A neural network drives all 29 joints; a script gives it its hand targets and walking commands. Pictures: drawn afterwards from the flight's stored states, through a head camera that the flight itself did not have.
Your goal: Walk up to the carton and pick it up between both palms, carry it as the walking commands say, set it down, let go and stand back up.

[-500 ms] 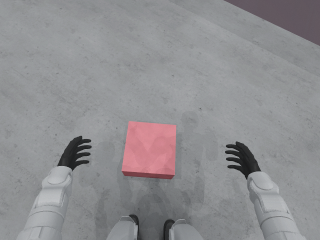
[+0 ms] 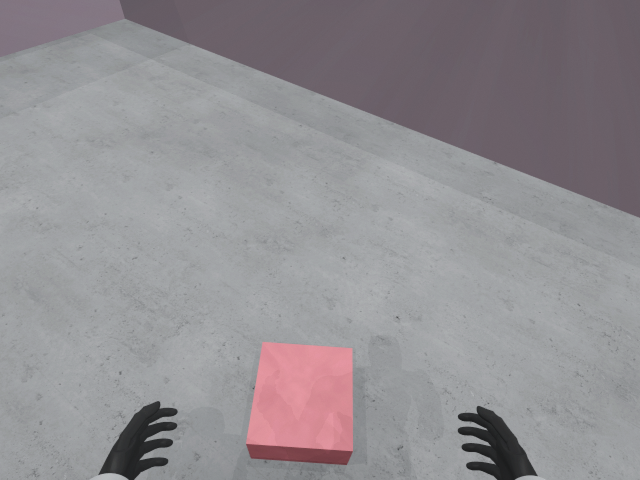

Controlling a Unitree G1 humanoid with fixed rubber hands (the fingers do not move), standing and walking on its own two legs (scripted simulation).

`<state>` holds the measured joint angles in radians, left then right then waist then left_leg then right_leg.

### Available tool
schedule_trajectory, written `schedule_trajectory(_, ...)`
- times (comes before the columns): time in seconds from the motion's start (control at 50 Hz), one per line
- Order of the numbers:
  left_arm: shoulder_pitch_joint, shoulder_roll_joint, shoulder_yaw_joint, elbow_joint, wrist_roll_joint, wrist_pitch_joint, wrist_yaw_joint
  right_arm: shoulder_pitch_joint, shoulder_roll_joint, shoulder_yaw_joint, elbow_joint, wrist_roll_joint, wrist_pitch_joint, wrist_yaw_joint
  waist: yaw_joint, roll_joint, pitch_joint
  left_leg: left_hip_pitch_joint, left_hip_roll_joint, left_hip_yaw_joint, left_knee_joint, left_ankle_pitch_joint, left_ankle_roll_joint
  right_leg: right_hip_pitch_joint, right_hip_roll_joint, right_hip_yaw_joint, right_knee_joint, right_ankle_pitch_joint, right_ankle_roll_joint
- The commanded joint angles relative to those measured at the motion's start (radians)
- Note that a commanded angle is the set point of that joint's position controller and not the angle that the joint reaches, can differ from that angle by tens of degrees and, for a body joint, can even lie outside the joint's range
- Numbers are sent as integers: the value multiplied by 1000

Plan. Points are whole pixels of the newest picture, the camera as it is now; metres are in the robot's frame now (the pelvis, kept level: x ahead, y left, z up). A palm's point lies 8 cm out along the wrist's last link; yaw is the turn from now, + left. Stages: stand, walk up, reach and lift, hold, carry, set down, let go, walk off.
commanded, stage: let go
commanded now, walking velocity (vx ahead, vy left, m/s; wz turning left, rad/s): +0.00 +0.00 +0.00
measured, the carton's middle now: (303, 401) +0.47 +0.01 -0.70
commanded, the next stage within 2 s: stand in 0.28 s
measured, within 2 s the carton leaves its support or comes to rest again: neither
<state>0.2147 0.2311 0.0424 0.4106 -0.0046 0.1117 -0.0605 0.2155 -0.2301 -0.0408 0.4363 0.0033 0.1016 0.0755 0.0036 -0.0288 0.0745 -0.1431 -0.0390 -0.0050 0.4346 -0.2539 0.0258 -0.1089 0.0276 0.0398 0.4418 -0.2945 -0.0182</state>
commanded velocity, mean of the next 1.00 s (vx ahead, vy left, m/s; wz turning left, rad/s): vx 0.00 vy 0.00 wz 0.00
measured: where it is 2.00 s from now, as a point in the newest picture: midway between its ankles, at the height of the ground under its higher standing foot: outside the picture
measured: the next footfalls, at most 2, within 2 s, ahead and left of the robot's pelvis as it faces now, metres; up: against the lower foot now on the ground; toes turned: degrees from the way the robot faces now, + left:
none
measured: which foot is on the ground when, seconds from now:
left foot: down 0.00-1.00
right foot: down 0.00-1.00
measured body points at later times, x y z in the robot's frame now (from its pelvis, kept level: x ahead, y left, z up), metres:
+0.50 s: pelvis +0.01 +0.00 -0.01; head +0.01 +0.00 +0.44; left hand +0.13 +0.26 -0.10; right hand +0.14 -0.27 -0.10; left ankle -0.01 +0.10 -0.74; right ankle -0.03 -0.11 -0.74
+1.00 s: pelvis +0.03 -0.01 -0.01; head +0.02 +0.00 +0.44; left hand +0.10 +0.25 -0.13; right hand +0.10 -0.28 -0.13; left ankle -0.01 +0.10 -0.74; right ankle -0.03 -0.11 -0.74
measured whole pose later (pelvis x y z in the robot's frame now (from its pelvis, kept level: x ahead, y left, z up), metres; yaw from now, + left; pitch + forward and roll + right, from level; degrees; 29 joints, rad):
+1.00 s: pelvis +0.03 -0.01 -0.01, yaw +1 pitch +4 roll +0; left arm 0.36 0.26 -0.01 0.78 0.02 -0.03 0.03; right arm 0.36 -0.27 0.00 0.82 -0.03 -0.03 -0.03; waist 0.00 -0.01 -0.13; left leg -0.27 -0.03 -0.02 0.56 -0.36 0.01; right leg -0.22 0.04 0.02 0.54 -0.39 -0.03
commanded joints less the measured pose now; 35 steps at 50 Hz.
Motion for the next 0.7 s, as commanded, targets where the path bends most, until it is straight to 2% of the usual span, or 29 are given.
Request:
schedule_trajectory(0.0,-69,89,33,-119,11,-3,-2,-44,-78,-20,-104,-20,4,2,7,19,-70,114,13,-23,-41,232,-31,-37,6,-6,-66,198,17)
schedule_trajectory(0.02,-64,77,11,-122,7,-3,-2,-23,-79,-26,-93,-18,9,-3,-3,33,-78,140,14,-18,-44,269,-33,-39,12,-17,-59,233,26)
schedule_trajectory(0.04,-32,74,25,-105,12,-9,3,-38,-84,-30,-107,-28,4,-5,1,-1,-110,155,9,-31,-31,350,-36,-32,25,-18,-57,251,31)
schedule_trajectory(0.06,-30,93,43,-113,21,-6,4,-5,-106,-54,-104,-24,8,-11,-30,47,-93,151,7,-21,-23,336,-33,-53,12,-11,-53,268,30)
schedule_trajectory(0.08,-19,76,37,-105,13,-5,3,-51,-92,-29,-110,-18,8,-12,1,9,-98,151,0,-33,-29,360,-22,-18,20,-4,-40,289,25)
schedule_trajectory(0.1,-49,100,29,-104,26,-8,5,0,-97,-46,-84,-29,12,-15,-31,51,-128,200,1,-27,-14,391,-30,-46,14,-6,-50,316,35)
schedule_trajectory(0.12,-27,71,49,-98,21,-9,3,-61,-110,-49,-119,-36,11,-18,1,14,-116,159,3,-22,-15,416,-32,-20,21,-5,-59,300,33)
schedule_trajectory(0.16,-16,75,42,-78,29,-8,13,-35,-101,-32,-97,-24,24,-22,-4,29,-122,171,-5,-13,-11,412,-37,-41,33,-13,-47,286,40)
schedule_trajectory(0.18,-7,81,42,-68,22,-10,15,-67,-82,-34,-138,-34,26,-24,5,-24,-116,175,9,-35,-26,395,-29,-22,38,-19,-54,278,41)
schedule_trajectory(0.2,-34,75,28,-57,21,-14,20,-59,-79,-18,-115,-32,30,-24,3,-29,-106,134,5,-28,-29,363,-22,-16,36,-6,-50,306,42)
schedule_trajectory(0.24,-31,57,4,-85,6,-13,19,-60,-88,-24,-108,-18,35,-37,-12,9,-121,141,-2,-22,-10,390,-22,-22,22,0,-31,312,37)
schedule_trajectory(0.26,6,123,34,32,56,-49,37,32,-162,-58,8,-89,-37,-65,-8,48,-130,-20,111,-60,-87,-44,-52,-72,-97,16,-76,-25,61)
schedule_trajectory(0.28,45,128,21,62,80,-76,58,47,-195,-55,54,-95,-66,-80,1,92,-3,-208,131,-112,-140,-379,-69,-152,-96,59,-70,-247,59)
schedule_trajectory(0.3,96,124,24,80,81,-106,70,45,-170,-34,75,-88,-96,-88,12,167,63,-247,135,-125,-148,-443,-66,-188,-103,99,-70,-268,45)
schedule_trajectory(0.32,82,167,28,100,76,-124,70,10,-121,-19,67,-90,-121,-86,16,43,43,-184,136,-148,-91,-339,-53,-278,-118,105,-107,-294,44)
schedule_trajectory(0.34,18,132,18,97,70,-151,69,34,-122,-24,88,-75,-144,-82,-23,58,27,-196,128,-142,-57,-220,-50,-248,-121,126,-84,-170,50)
schedule_trajectory(0.36,9,120,14,106,66,-173,69,2,-78,-5,93,-72,-166,-78,-12,-52,-25,-131,137,-155,-31,-50,-39,-250,-139,127,-91,-82,43)
schedule_trajectory(0.38,0,108,5,123,57,-184,70,-6,-69,-4,104,-60,-187,-73,-23,-31,-135,-43,136,-144,-9,47,-45,-239,-125,135,-71,-54,37)
schedule_trajectory(0.4,47,95,-2,132,45,-198,63,-19,-144,-19,114,-72,-195,-73,10,-26,-199,-38,158,-164,-21,3,-43,-230,-122,129,-72,-60,37)
schedule_trajectory(0.42,35,100,-2,142,54,-198,64,1,-138,-19,128,-55,-196,-72,-6,-3,-163,-108,160,-182,-51,-145,-39,-245,-113,110,-41,-121,30)
schedule_trajectory(0.46,31,92,-10,150,47,-206,58,0,-144,-15,167,-49,-200,-72,4,74,-160,-90,149,-170,-4,19,-36,-217,-132,141,-35,57,16)
schedule_trajectory(0.5,77,137,6,191,44,-214,64,53,-135,-9,184,-55,-203,-75,-13,6,-188,-73,145,-146,26,172,-39,-199,-140,148,-14,218,16)
schedule_trajectory(0.52,108,126,-9,205,37,-212,66,82,-148,-11,210,-47,-205,-79,-16,0,-208,-36,144,-144,47,270,-33,-185,-129,127,7,309,20)
schedule_trajectory(0.54,119,156,-5,210,37,-213,71,83,-127,-4,212,-42,-207,-84,-4,47,-207,-52,140,-142,77,393,-21,-162,-135,130,24,430,21)
schedule_trajectory(0.56,106,120,-14,218,34,-212,67,115,-160,-9,243,-40,-200,-87,-18,-13,-248,-63,135,-138,67,350,-29,-115,-125,118,45,417,14)
schedule_trajectory(0.58,113,131,-12,224,39,-207,77,127,-138,-7,251,-33,-203,-92,-15,47,-240,-19,135,-132,83,392,-34,-156,-116,107,41,398,18)
schedule_trajectory(0.6,147,129,-17,233,31,-204,80,123,-136,4,261,-38,-195,-95,2,72,-221,-20,126,-116,101,394,-28,-171,-118,113,28,400,19)
schedule_trajectory(0.62,141,146,-15,243,36,-203,80,110,-114,10,253,-26,-189,-95,-18,42,-250,0,121,-115,119,405,-31,-155,-113,104,45,501,13)
schedule_trajectory(0.68,165,103,-30,261,22,-197,84,181,-166,3,297,-34,-183,-108,-12,-24,-244,-20,128,-109,130,539,-22,-102,-105,77,84,600,9)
